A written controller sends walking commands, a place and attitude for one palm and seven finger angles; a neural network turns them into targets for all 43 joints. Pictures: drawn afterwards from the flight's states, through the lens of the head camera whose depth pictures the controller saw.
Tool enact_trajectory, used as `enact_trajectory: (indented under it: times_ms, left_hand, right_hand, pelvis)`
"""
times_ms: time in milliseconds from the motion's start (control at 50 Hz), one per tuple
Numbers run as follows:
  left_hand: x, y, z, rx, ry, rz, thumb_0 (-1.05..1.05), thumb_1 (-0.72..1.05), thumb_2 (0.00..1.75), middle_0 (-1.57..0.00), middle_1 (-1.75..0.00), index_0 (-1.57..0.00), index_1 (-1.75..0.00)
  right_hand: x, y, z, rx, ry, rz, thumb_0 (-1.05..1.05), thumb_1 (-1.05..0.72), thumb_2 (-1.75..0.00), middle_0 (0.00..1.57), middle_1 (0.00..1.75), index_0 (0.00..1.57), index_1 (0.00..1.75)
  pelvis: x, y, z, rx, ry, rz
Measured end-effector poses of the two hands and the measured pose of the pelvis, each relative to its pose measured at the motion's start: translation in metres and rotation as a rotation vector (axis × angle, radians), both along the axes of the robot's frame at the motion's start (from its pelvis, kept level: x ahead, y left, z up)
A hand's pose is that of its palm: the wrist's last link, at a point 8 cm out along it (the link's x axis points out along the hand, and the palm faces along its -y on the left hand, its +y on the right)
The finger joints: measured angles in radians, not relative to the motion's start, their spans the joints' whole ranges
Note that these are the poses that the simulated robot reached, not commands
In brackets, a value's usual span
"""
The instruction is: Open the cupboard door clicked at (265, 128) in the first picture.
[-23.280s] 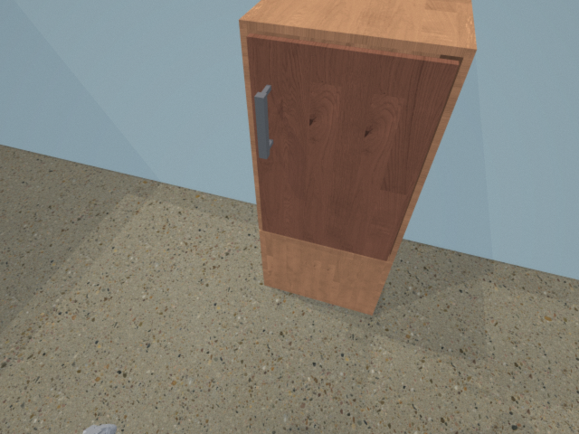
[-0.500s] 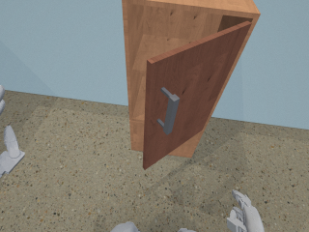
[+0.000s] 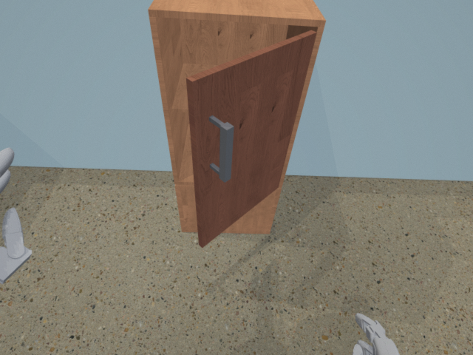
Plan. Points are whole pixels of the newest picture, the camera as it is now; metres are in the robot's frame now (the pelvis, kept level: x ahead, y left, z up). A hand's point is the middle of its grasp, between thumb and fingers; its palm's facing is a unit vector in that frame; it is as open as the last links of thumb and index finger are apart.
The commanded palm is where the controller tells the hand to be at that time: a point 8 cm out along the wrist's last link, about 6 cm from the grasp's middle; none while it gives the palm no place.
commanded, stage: stop stepping back and stand still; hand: left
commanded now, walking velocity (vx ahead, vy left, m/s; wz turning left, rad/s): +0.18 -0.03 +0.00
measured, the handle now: (219, 150) +0.53 +0.06 +0.05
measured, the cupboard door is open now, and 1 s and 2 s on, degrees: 44 44 44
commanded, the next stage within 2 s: let the arm hang, fingers relaxed in 0.84 s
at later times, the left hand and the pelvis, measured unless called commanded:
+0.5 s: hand out of the picture +0.15 +0.27 +0.17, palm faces +0.49 -0.76 -0.42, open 7.4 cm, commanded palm +0.08 +0.30 +0.19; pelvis -0.06 +0.00 +0.00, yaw +1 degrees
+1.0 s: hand (28, 309) +0.15 +0.26 +0.12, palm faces +0.27 -0.81 -0.51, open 7.4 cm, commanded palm none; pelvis -0.06 +0.00 +0.01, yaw +2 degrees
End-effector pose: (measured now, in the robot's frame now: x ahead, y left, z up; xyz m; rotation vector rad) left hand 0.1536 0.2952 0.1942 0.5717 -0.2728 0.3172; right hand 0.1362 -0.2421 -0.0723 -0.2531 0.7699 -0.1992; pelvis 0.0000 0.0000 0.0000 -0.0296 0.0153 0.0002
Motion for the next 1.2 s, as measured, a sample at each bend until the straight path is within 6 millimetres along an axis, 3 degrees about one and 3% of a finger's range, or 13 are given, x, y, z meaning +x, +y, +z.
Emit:
enact_trajectory:
  times_ms: [100, 220, 300, 440, 580, 640, 740, 800, 940, 980, 1060, 1140, 1200]
  left_hand:
    - [-0.012, 0.011, -0.009, -0.064, 0.001, 0.076, 0.01, 0.89, 0.90, -0.21, -0.30, -0.22, -0.30]
    - [-0.048, -0.008, -0.002, -0.043, 0.030, 0.053, 0.01, 0.89, 0.90, -0.21, -0.30, -0.21, -0.30]
    - [-0.067, -0.007, 0.001, -0.042, -0.014, 0.066, 0.01, 0.89, 0.90, -0.21, -0.30, -0.22, -0.30]
    - [-0.055, 0.016, -0.008, -0.089, -0.083, 0.149, 0.01, 0.89, 0.90, -0.21, -0.30, -0.21, -0.30]
    - [-0.054, -0.012, -0.001, -0.026, 0.016, 0.082, 0.01, 0.89, 0.90, -0.21, -0.30, -0.21, -0.30]
    - [-0.057, -0.016, -0.001, -0.022, 0.039, 0.070, 0.01, 0.89, 0.90, -0.21, -0.30, -0.21, -0.30]
    - [-0.049, 0.000, -0.010, -0.046, 0.052, 0.119, 0.01, 0.88, 0.90, -0.21, -0.30, -0.22, -0.30]
    - [-0.042, 0.006, -0.014, -0.066, 0.066, 0.135, 0.01, 0.89, 0.90, -0.21, -0.30, -0.22, -0.30]
    - [-0.043, -0.006, -0.007, -0.051, 0.065, 0.048, 0.01, 0.89, 0.90, -0.21, -0.30, -0.21, -0.30]
    - [-0.040, -0.002, -0.028, -0.035, 0.149, 0.028, 0.01, 0.89, 0.90, -0.21, -0.30, -0.21, -0.30]
    - [-0.044, 0.011, -0.142, -0.198, 0.604, 0.119, 0.00, 0.90, 0.90, -0.20, -0.30, -0.21, -0.30]
    - [-0.099, -0.010, -0.252, -0.385, 1.054, 0.200, 0.00, 0.90, 0.90, -0.20, -0.30, -0.20, -0.30]
    - [-0.158, -0.043, -0.303, -0.505, 1.317, 0.225, 0.01, 0.91, 0.90, -0.20, -0.30, -0.20, -0.30]
  right_hand:
    - [-0.031, -0.009, 0.005, -0.023, -0.012, -0.019, 0.01, -0.91, -0.90, 0.20, 0.30, 0.20, 0.30]
    - [-0.051, -0.009, 0.009, 0.003, -0.029, 0.011, 0.01, -0.91, -0.90, 0.20, 0.30, 0.20, 0.30]
    - [-0.058, -0.010, 0.005, -0.004, -0.006, 0.018, 0.01, -0.91, -0.90, 0.20, 0.30, 0.20, 0.30]
    - [-0.050, 0.002, -0.004, 0.006, -0.038, 0.025, 0.01, -0.91, -0.90, 0.20, 0.30, 0.20, 0.30]
    - [-0.042, 0.020, 0.000, 0.098, -0.071, 0.077, 0.01, -0.91, -0.90, 0.20, 0.30, 0.20, 0.30]
    - [-0.040, 0.018, -0.004, 0.099, -0.034, 0.080, 0.01, -0.91, -0.90, 0.21, 0.30, 0.20, 0.30]
    - [-0.033, 0.008, -0.005, 0.058, 0.005, 0.063, 0.01, -0.91, -0.90, 0.21, 0.30, 0.20, 0.30]
    - [-0.027, 0.003, 0.002, 0.041, -0.015, 0.058, 0.01, -0.91, -0.90, 0.20, 0.30, 0.20, 0.30]
    - [-0.019, 0.001, 0.022, 0.022, -0.099, 0.049, 0.01, -0.91, -0.90, 0.20, 0.30, 0.20, 0.30]
    - [-0.019, -0.001, 0.015, 0.035, -0.090, 0.088, 0.01, -0.91, -0.90, 0.20, 0.30, 0.20, 0.30]
    - [-0.031, -0.007, -0.016, 0.044, 0.047, 0.120, 0.00, -0.91, -0.90, 0.20, 0.30, 0.20, 0.30]
    - [-0.066, -0.010, -0.031, 0.042, 0.188, 0.095, 0.00, -0.91, -0.90, 0.20, 0.30, 0.20, 0.30]
    - [-0.103, -0.012, -0.037, 0.031, 0.313, 0.063, 0.00, -0.91, -0.90, 0.20, 0.30, 0.20, 0.30]
  pelvis:
    - [-0.021, -0.002, 0.005, 0.021, -0.023, 0.002]
    - [-0.046, -0.009, 0.010, 0.010, -0.021, 0.027]
    - [-0.047, -0.007, 0.009, 0.016, -0.030, 0.000]
    - [-0.052, 0.001, 0.000, 0.030, -0.053, 0.026]
    - [-0.055, -0.011, 0.008, 0.024, -0.025, 0.028]
    - [-0.049, -0.011, 0.009, 0.016, -0.015, 0.017]
    - [-0.041, -0.008, 0.010, 0.022, -0.025, 0.019]
    - [-0.042, -0.006, 0.011, 0.029, -0.030, 0.014]
    - [-0.051, -0.004, 0.014, 0.019, -0.019, 0.012]
    - [-0.055, -0.001, 0.012, 0.013, -0.003, 0.025]
    - [-0.067, 0.005, 0.006, 0.016, 0.003, 0.045]
    - [-0.074, 0.004, 0.005, 0.025, -0.018, 0.050]
    - [-0.077, 0.001, 0.008, 0.025, -0.034, 0.051]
